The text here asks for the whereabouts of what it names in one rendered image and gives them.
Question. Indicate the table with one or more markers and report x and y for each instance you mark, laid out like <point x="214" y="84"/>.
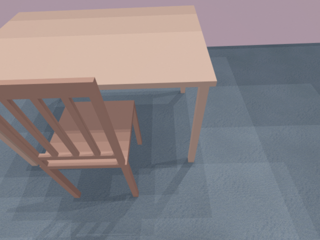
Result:
<point x="123" y="48"/>

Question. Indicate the chair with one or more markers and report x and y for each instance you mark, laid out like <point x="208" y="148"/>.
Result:
<point x="90" y="134"/>

